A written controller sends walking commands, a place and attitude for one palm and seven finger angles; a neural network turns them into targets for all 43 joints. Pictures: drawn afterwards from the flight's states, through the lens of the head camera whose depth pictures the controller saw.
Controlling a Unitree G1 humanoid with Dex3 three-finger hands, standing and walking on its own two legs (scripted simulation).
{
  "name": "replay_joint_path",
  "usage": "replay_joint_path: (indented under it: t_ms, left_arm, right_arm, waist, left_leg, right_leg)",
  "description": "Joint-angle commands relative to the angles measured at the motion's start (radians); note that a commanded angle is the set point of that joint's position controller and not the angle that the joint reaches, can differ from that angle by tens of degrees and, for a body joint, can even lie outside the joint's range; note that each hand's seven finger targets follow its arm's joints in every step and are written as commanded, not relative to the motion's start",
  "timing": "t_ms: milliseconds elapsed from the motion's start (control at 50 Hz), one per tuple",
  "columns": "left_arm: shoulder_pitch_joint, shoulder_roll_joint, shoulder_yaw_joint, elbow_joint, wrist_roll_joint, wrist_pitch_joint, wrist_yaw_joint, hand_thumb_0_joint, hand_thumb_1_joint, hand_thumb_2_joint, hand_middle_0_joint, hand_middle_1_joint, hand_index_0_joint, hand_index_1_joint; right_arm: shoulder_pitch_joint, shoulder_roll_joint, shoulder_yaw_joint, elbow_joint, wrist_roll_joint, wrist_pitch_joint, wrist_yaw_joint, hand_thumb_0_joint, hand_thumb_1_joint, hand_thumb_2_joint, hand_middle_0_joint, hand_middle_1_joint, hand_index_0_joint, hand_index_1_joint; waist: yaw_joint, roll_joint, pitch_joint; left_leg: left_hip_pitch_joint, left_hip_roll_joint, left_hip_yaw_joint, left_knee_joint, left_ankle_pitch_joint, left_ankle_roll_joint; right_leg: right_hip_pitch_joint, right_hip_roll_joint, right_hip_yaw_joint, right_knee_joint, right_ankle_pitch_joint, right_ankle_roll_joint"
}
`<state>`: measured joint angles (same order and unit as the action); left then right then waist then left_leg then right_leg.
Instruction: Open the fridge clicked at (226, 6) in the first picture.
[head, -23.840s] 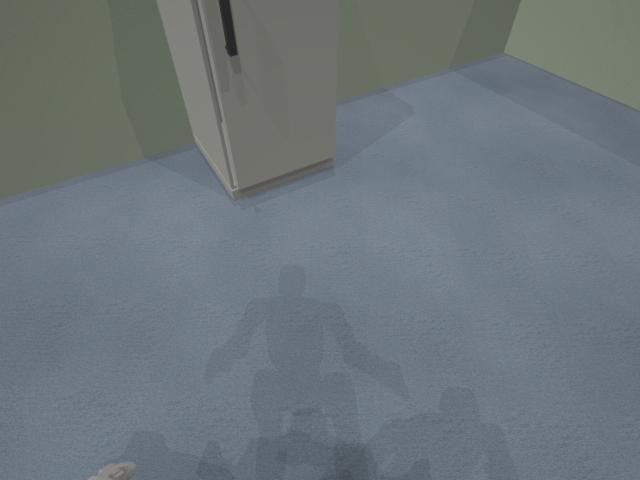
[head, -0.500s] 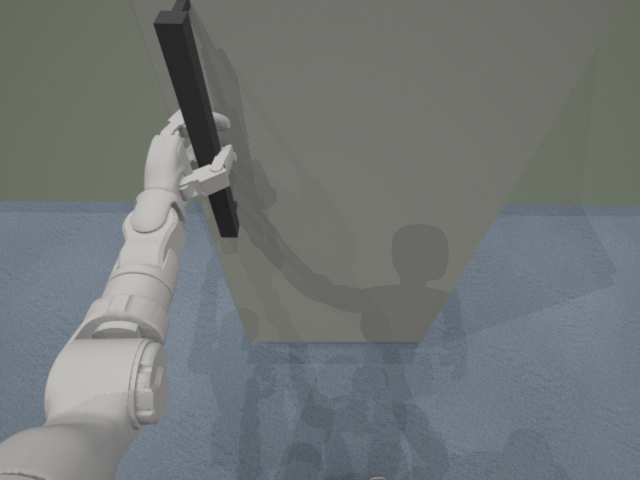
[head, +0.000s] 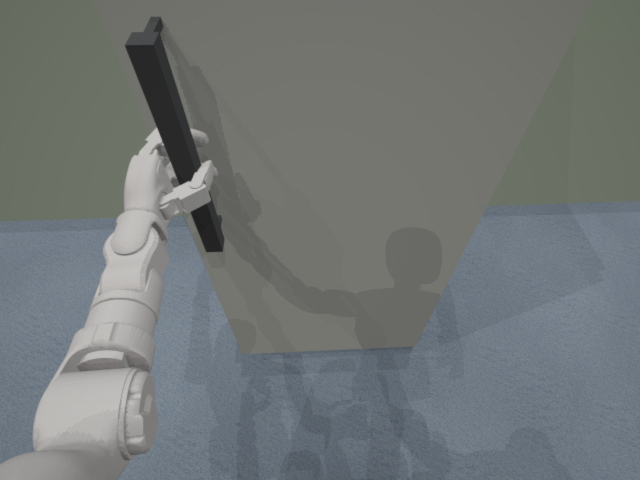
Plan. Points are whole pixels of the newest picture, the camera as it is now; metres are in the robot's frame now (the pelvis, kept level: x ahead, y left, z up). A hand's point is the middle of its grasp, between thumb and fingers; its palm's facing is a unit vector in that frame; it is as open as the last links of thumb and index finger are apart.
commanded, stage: grip the handle and tug to test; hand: left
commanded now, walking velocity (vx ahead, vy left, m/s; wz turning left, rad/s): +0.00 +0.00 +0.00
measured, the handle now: (191, 157) +0.51 +0.16 +0.12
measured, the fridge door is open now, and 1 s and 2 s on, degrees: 0 20 54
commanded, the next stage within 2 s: pull the door a little, standing still in 0.02 s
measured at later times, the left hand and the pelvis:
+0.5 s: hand (200, 195) +0.43 +0.14 +0.13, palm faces +0.01 -1.00 +0.01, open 6.2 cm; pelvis +0.03 +0.01 +0.01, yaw -1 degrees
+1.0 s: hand (219, 291) +0.30 +0.10 +0.12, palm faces -0.01 -0.99 -0.14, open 6.9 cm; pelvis +0.01 +0.00 +0.02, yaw +1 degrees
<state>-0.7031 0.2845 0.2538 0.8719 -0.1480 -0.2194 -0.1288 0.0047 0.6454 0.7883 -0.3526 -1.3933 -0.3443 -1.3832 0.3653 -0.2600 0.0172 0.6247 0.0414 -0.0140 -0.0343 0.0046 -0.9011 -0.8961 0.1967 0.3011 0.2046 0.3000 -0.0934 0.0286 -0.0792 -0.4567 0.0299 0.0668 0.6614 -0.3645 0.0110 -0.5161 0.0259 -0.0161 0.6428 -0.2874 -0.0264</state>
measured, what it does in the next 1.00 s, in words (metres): stands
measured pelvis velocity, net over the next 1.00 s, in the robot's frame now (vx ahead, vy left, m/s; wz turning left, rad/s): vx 0.01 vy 0.00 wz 0.02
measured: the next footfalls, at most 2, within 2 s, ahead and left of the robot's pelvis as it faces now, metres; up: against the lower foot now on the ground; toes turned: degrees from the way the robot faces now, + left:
left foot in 1.54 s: -0.07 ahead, +0.01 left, +0.00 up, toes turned +19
right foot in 1.80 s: -0.03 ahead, -0.42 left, +0.00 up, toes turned +25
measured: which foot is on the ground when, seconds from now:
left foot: down 0.00-1.00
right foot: down 0.00-1.00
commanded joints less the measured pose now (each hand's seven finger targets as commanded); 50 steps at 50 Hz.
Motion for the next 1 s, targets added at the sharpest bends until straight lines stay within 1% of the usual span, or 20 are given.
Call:
replay_joint_path:
  t_ms: [0, 60, 100, 120, 180, 200, 280, 420, 560, 620, 640, 660, 680, 700, 720, 800, 840, 900, 940, 980]
  left_arm:
    - [-0.239, 0.219, 0.066, -0.299, -0.036, -0.055, -0.010, 0.000, 0.900, 0.900, -0.450, -1.400, -0.450, -1.400]
    - [-0.224, 0.222, 0.067, -0.357, -0.034, -0.036, -0.004, 0.000, 0.900, 0.900, -0.450, -1.400, -0.450, -1.400]
    - [-0.187, 0.189, 0.046, -0.399, -0.036, -0.022, -0.004, 0.000, 0.900, 0.900, -0.450, -1.400, -0.450, -1.400]
    - [-0.238, 0.221, 0.060, -0.402, -0.031, -0.017, 0.002, 0.000, 0.900, 0.900, -0.450, -1.400, -0.450, -1.400]
    - [-0.342, 0.124, -0.024, -0.424, -0.025, -0.001, 0.020, 0.000, 0.900, 0.900, -0.450, -1.400, -0.450, -1.400]
    - [-0.315, 0.130, -0.009, -0.426, -0.023, 0.002, 0.026, 0.000, 0.900, 0.900, -0.450, -1.400, -0.450, -1.400]
    - [-0.201, 0.099, -0.024, -0.494, -0.021, 0.003, 0.034, 0.000, 0.900, 0.900, -0.450, -1.400, -0.450, -1.400]
    - [0.031, 0.057, -0.045, -0.651, -0.030, 0.026, 0.023, 0.000, 0.900, 0.900, -0.450, -1.400, -0.450, -1.400]
    - [0.414, 0.015, -0.081, -0.973, -0.040, 0.076, 0.025, 0.000, 0.900, 0.900, -0.450, -1.400, -0.450, -1.400]
    - [0.630, -0.026, -0.115, -1.130, -0.050, 0.122, 0.024, 0.000, 0.900, 0.900, -0.450, -1.400, -0.450, -1.400]
    - [0.642, -0.011, -0.111, -1.185, -0.049, 0.133, 0.031, 0.000, 0.900, 0.900, -0.450, -1.400, -0.450, -1.400]
    - [0.122, 0.190, -0.085, -1.220, 0.064, 0.063, 0.104, 0.000, 0.900, 0.900, -0.450, -1.400, -0.450, -1.400]
    - [0.282, 0.068, -0.130, -1.064, 0.068, 0.063, 0.137, 0.000, 0.900, 0.900, -0.450, -1.400, -0.450, -1.400]
    - [0.415, 0.005, -0.177, -1.045, 0.075, 0.072, 0.149, 0.000, 0.900, 0.900, -0.450, -1.400, -0.450, -1.400]
    - [0.497, -0.022, -0.210, -1.055, 0.084, 0.078, 0.153, 0.000, 0.900, 0.900, -0.450, -1.400, -0.450, -1.400]
    - [0.552, -0.043, -0.262, -1.147, 0.107, 0.076, 0.166, 0.000, 0.900, 0.900, -0.450, -1.400, -0.450, -1.400]
    - [0.571, -0.054, -0.284, -1.181, 0.112, 0.078, 0.170, 0.000, 0.900, 0.900, -0.450, -1.400, -0.450, -1.400]
    - [0.582, -0.080, -0.313, -1.224, 0.121, 0.085, 0.180, 0.000, 0.900, 0.900, -0.450, -1.400, -0.450, -1.400]
    - [0.603, -0.082, -0.320, -1.224, 0.129, 0.091, 0.190, 0.000, 0.900, 0.900, -0.450, -1.400, -0.450, -1.400]
    - [0.646, -0.098, -0.328, -1.219, 0.135, 0.099, 0.194, 0.000, 0.900, 0.900, -0.450, -1.400, -0.450, -1.400]
  right_arm:
    - [0.000, -0.132, -0.055, -0.138, 0.001, -0.041, -0.003, 0.000, -0.900, -0.900, 0.200, 0.300, 0.200, 0.300]
    - [-0.003, -0.132, -0.056, -0.144, 0.001, -0.036, -0.002, 0.000, -0.900, -0.900, 0.200, 0.300, 0.200, 0.300]
    - [-0.010, -0.126, -0.057, -0.152, 0.000, -0.035, 0.002, 0.000, -0.900, -0.900, 0.200, 0.300, 0.200, 0.300]
    - [-0.006, -0.130, -0.058, -0.141, 0.000, -0.031, -0.002, 0.000, -0.900, -0.900, 0.200, 0.300, 0.200, 0.300]
    - [0.001, -0.120, -0.062, -0.125, -0.002, -0.029, 0.000, 0.000, -0.900, -0.900, 0.200, 0.300, 0.200, 0.300]
    - [0.004, -0.120, -0.065, -0.123, -0.005, -0.031, 0.001, 0.000, -0.900, -0.900, 0.200, 0.300, 0.200, 0.300]
    - [-0.007, -0.113, -0.065, -0.130, -0.009, -0.034, 0.011, 0.000, -0.900, -0.900, 0.200, 0.300, 0.200, 0.300]
    - [-0.061, -0.102, -0.063, -0.173, -0.005, -0.039, 0.025, 0.000, -0.900, -0.900, 0.200, 0.300, 0.200, 0.300]
    - [-0.147, -0.081, -0.053, -0.235, 0.004, -0.042, 0.033, 0.000, -0.900, -0.900, 0.200, 0.300, 0.200, 0.300]
    - [-0.181, -0.071, -0.049, -0.262, 0.005, -0.040, 0.036, 0.000, -0.900, -0.900, 0.200, 0.300, 0.200, 0.300]
    - [-0.193, -0.074, -0.048, -0.272, 0.005, -0.038, 0.032, 0.000, -0.900, -0.900, 0.200, 0.300, 0.200, 0.300]
    - [-0.225, -0.089, -0.036, -0.226, 0.004, -0.030, -0.015, 0.000, -0.900, -0.900, 0.200, 0.300, 0.200, 0.300]
    - [-0.202, -0.069, -0.042, -0.190, -0.014, -0.019, -0.038, 0.000, -0.900, -0.900, 0.200, 0.300, 0.200, 0.300]
    - [-0.212, -0.070, -0.041, -0.200, -0.022, -0.013, -0.043, 0.000, -0.900, -0.900, 0.200, 0.300, 0.200, 0.300]
    - [-0.212, -0.075, -0.042, -0.206, -0.025, -0.003, -0.047, 0.000, -0.900, -0.900, 0.200, 0.300, 0.200, 0.300]
    - [-0.210, -0.065, -0.043, -0.223, -0.036, 0.035, -0.050, 0.000, -0.900, -0.900, 0.200, 0.300, 0.200, 0.300]
    - [-0.231, -0.060, -0.039, -0.231, -0.041, 0.051, -0.047, 0.000, -0.900, -0.900, 0.200, 0.300, 0.200, 0.300]
    - [-0.266, -0.047, -0.031, -0.249, -0.054, 0.063, -0.039, 0.000, -0.900, -0.900, 0.200, 0.300, 0.200, 0.300]
    - [-0.277, -0.048, -0.025, -0.253, -0.062, 0.069, -0.039, 0.000, -0.900, -0.900, 0.200, 0.300, 0.200, 0.300]
    - [-0.271, -0.043, -0.023, -0.256, -0.065, 0.068, -0.034, 0.000, -0.900, -0.900, 0.200, 0.300, 0.200, 0.300]
  waist:
    - [0.075, -0.046, -0.366]
    - [0.076, -0.044, -0.355]
    - [0.081, -0.035, -0.372]
    - [0.066, -0.040, -0.363]
    - [0.032, -0.020, -0.357]
    - [0.046, -0.011, -0.376]
    - [0.074, 0.005, -0.434]
    - [0.116, -0.036, -0.411]
    - [0.153, -0.020, -0.350]
    - [0.157, -0.058, -0.299]
    - [0.156, -0.059, -0.291]
    - [0.058, -0.015, -0.181]
    - [0.051, -0.063, -0.158]
    - [0.065, -0.081, -0.139]
    - [0.065, -0.068, -0.156]
    - [0.048, -0.023, -0.244]
    - [0.046, 0.004, -0.249]
    - [0.047, 0.032, -0.201]
    - [0.050, 0.044, -0.150]
    - [0.047, 0.039, -0.129]
  left_leg:
    - [0.076, -0.034, -0.013, -0.058, 0.363, 0.021]
    - [0.096, -0.031, -0.014, -0.059, 0.417, 0.022]
    - [0.119, -0.031, -0.012, -0.058, 0.456, 0.021]
    - [0.121, -0.028, -0.014, -0.055, 0.461, 0.021]
    - [0.171, -0.023, -0.025, -0.044, 0.512, 0.018]
    - [0.185, -0.023, -0.028, -0.039, 0.536, 0.017]
    - [0.224, -0.021, -0.028, -0.035, 0.644, 0.014]
    - [0.224, -0.013, -0.021, -0.064, 0.684, 0.014]
    - [0.264, -0.002, -0.015, -0.101, 0.719, 0.009]
    - [0.265, -0.002, -0.009, -0.116, 0.682, 0.010]
    - [0.268, -0.003, -0.010, -0.120, 0.670, 0.011]
    - [0.287, 0.008, 0.003, -0.103, 0.453, 0.028]
    - [0.284, 0.013, -0.031, -0.105, 0.366, 0.028]
    - [0.289, 0.021, -0.042, -0.117, 0.378, 0.027]
    - [0.318, 0.031, -0.047, -0.123, 0.446, 0.028]
    - [0.445, 0.072, -0.066, -0.114, 0.904, 0.023]
    - [0.496, 0.098, -0.095, -0.134, 1.015, 0.024]
    - [0.489, 0.131, -0.120, -0.202, 0.970, 0.025]
    - [0.409, 0.132, -0.147, -0.241, 0.884, 0.024]
    - [0.392, 0.125, -0.148, -0.239, 0.864, 0.025]
  right_leg:
    - [0.336, -0.007, 0.007, -0.041, 0.472, 0.007]
    - [0.343, -0.007, 0.005, -0.039, 0.519, 0.007]
    - [0.356, -0.008, 0.005, -0.038, 0.554, 0.008]
    - [0.348, -0.008, 0.007, -0.040, 0.564, 0.010]
    - [0.298, -0.005, -0.003, -0.041, 0.567, 0.013]
    - [0.300, -0.004, -0.003, -0.037, 0.572, 0.011]
    - [0.341, -0.010, -0.007, -0.025, 0.635, 0.007]
    - [0.406, -0.015, -0.011, -0.034, 0.673, 0.003]
    - [0.451, -0.024, -0.018, -0.055, 0.679, 0.000]
    - [0.464, -0.027, -0.024, -0.071, 0.683, 0.005]
    - [0.470, -0.028, -0.027, -0.075, 0.677, 0.004]
    - [0.364, -0.096, 0.117, -0.181, 0.669, 0.006]
    - [0.338, -0.126, 0.092, -0.204, 0.582, 0.006]
    - [0.324, -0.125, 0.095, -0.200, 0.586, 0.008]
    - [0.332, -0.124, 0.084, -0.180, 0.629, 0.008]
    - [0.353, -0.091, 0.009, -0.103, 0.759, 0.029]
    - [0.311, -0.072, -0.010, -0.089, 0.611, 0.036]
    - [0.254, -0.038, -0.022, -0.107, 0.305, 0.043]
    - [0.264, -0.034, -0.031, -0.106, 0.244, 0.041]
    - [0.267, -0.030, -0.034, -0.141, 0.287, 0.043]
